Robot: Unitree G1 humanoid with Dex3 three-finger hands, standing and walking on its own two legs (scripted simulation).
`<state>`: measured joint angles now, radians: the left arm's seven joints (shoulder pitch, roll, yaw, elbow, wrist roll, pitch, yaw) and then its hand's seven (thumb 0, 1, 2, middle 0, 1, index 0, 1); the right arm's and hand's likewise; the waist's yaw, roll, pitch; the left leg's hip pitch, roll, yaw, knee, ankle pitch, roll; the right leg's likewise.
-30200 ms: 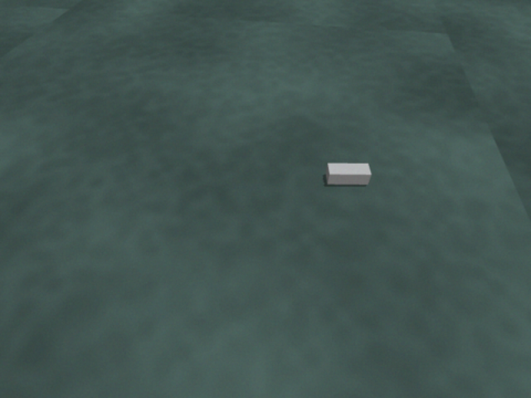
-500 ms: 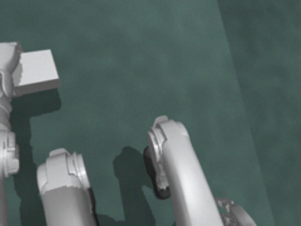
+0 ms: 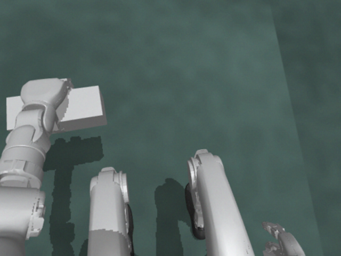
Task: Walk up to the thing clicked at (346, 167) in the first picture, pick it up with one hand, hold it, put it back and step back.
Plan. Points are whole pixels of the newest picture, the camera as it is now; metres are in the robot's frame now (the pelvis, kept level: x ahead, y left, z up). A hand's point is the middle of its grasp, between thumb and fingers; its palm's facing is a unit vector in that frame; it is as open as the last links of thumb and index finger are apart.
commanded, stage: lift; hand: left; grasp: from above
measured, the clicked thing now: (61, 112) +0.48 +0.23 -0.15
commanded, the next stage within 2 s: hold in 1.10 s
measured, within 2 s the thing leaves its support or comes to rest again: neither
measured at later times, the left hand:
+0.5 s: hand (6, 107) +0.40 +0.22 +0.10, palm faces -0.45 -0.08 -0.89, open 11.2 cm
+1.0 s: hand out of the picture +0.37 +0.20 +0.21, palm faces -0.43 -0.09 -0.90, open 11.2 cm
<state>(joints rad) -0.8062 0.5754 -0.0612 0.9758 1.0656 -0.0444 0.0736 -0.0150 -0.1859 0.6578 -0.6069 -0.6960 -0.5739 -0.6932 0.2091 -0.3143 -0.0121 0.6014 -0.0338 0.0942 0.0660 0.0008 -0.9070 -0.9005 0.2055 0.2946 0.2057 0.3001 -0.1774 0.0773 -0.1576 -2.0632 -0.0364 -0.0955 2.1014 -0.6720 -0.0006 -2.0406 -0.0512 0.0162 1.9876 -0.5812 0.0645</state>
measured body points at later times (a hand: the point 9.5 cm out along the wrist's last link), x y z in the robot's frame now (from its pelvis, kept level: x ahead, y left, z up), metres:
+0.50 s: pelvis +0.02 -0.01 +0.17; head +0.14 -0.01 +0.61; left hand +0.41 +0.22 +0.15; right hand +0.14 -0.27 +0.04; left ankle +0.08 +0.12 -0.39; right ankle +0.12 -0.16 -0.39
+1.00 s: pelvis +0.05 -0.02 +0.28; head +0.11 -0.03 +0.73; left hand +0.39 +0.21 +0.26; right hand +0.15 -0.29 +0.16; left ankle +0.08 +0.12 -0.39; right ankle +0.12 -0.16 -0.39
